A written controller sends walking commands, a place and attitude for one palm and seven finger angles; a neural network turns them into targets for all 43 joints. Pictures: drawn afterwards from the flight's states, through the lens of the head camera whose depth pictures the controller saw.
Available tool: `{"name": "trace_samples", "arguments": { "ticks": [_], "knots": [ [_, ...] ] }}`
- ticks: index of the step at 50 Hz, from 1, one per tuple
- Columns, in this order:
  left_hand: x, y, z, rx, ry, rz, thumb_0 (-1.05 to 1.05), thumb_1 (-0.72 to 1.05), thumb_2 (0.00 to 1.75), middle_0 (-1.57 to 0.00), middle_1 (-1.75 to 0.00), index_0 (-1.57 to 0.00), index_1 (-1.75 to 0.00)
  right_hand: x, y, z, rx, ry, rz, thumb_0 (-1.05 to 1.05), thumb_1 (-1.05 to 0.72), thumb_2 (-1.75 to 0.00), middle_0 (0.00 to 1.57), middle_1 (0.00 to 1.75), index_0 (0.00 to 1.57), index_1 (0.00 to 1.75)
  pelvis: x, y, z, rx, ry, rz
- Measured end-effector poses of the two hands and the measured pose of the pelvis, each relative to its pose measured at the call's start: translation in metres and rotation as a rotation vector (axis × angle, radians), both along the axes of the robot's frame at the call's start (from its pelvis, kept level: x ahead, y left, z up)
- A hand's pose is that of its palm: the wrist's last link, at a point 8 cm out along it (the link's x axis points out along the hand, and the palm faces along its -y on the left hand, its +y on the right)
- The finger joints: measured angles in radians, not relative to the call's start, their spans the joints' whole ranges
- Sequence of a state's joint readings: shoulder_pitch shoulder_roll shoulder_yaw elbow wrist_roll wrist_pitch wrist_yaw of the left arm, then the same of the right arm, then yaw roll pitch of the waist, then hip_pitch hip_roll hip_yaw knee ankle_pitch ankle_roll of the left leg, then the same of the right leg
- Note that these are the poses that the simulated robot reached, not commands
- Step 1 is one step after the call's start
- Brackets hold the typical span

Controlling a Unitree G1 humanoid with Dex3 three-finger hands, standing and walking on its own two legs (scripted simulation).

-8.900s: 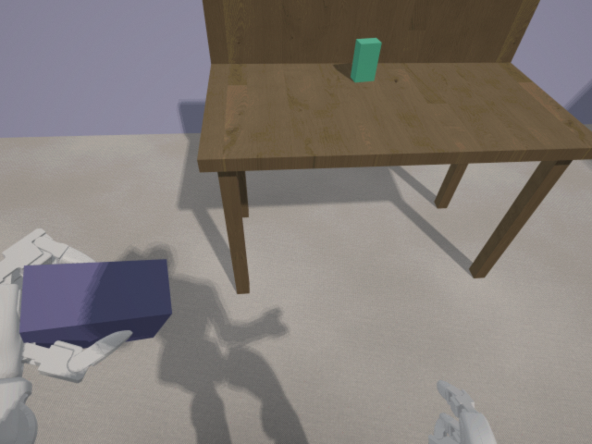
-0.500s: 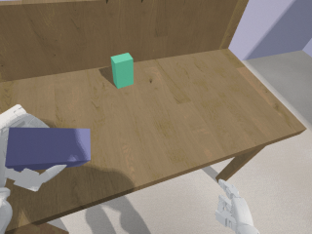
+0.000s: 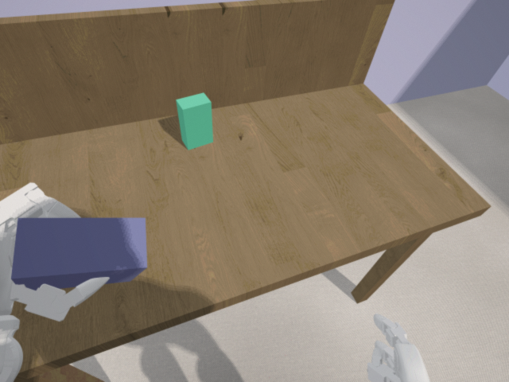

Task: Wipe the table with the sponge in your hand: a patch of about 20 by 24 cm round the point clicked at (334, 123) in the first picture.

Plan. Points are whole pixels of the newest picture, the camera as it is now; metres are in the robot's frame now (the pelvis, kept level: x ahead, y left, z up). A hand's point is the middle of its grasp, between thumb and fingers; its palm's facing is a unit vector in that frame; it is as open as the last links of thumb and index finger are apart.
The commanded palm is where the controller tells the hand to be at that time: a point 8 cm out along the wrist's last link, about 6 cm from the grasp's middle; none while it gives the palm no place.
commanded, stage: shuffle to correct the standing spot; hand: left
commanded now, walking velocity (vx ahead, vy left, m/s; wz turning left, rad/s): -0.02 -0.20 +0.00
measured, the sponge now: (102, 254) +0.23 +0.21 +0.13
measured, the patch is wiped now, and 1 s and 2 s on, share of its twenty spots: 0.00 0.00 0.00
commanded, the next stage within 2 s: come to a stop and stand still in 0.54 s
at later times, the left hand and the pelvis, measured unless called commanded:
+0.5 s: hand (101, 254) +0.22 +0.20 +0.16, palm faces +0.31 -0.87 -0.38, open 9.6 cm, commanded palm +0.16 +0.23 +0.17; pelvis -0.01 -0.04 +0.00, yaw -1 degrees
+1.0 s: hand (128, 250) +0.23 +0.17 +0.16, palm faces +0.34 -0.85 -0.40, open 9.6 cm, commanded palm +0.17 +0.21 +0.17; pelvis +0.01 -0.07 +0.00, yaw -1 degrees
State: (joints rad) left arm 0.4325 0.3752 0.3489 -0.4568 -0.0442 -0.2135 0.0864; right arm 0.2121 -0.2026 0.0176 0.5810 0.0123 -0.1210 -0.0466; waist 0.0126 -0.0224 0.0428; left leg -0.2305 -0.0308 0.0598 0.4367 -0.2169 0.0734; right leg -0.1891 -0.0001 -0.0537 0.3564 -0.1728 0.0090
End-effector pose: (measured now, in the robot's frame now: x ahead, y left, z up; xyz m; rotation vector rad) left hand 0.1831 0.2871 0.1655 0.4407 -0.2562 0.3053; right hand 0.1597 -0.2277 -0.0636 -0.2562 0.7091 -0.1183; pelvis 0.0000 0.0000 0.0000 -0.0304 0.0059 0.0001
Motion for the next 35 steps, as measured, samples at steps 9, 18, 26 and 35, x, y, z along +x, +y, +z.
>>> {"name": "trace_samples", "arguments": {
  "ticks": [9,18,26,35],
  "knots": [
    [-0.003,-0.002,0.002,-0.001,-0.007,0.005,0.0,-0.46,1.02,-0.8,-1.36,-0.79,-1.36,-0.001,-0.001,0.001,0.014,-0.01,0.003,0.01,-0.91,-0.9,0.2,0.3,0.2,0.3,-0.003,-0.005,0.001,0.009,-0.003,-0.006],
    [0.0,-0.024,0.004,-0.008,-0.008,-0.01,0.0,-0.46,1.02,-0.8,-1.36,-0.79,-1.36,0.002,-0.009,0.0,0.05,-0.021,0.02,0.01,-0.9,-0.9,0.2,0.3,0.2,0.3,-0.006,-0.023,0.0,0.014,0.001,-0.012],
    [0.001,-0.049,0.006,0.007,0.013,-0.034,0.0,-0.46,1.03,-0.79,-1.36,-0.79,-1.36,0.002,-0.039,-0.002,0.04,-0.02,-0.002,0.01,-0.9,-0.9,0.2,0.3,0.2,0.3,-0.006,-0.045,-0.001,0.012,0.009,-0.018],
    [0.004,-0.076,0.005,0.003,0.038,-0.036,0.0,-0.46,1.03,-0.79,-1.36,-0.79,-1.36,-0.001,-0.081,-0.006,0.014,-0.015,-0.048,0.01,-0.91,-0.9,0.2,0.3,0.2,0.3,-0.004,-0.069,-0.005,0.015,0.018,-0.021]
  ]
}}
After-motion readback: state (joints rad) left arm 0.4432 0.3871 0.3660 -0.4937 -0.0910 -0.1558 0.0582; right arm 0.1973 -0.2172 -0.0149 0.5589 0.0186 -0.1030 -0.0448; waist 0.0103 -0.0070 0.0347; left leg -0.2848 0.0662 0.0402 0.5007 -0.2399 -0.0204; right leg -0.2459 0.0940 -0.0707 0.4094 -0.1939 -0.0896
